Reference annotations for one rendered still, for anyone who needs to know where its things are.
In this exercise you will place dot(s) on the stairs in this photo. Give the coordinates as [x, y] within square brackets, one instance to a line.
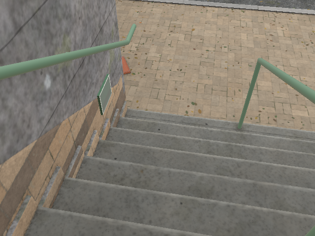
[163, 174]

